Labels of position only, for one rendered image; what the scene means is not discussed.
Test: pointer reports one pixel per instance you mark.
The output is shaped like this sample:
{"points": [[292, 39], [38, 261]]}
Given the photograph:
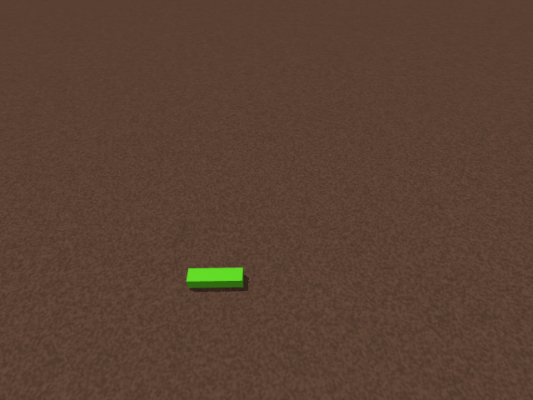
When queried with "carton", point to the carton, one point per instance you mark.
{"points": [[220, 277]]}

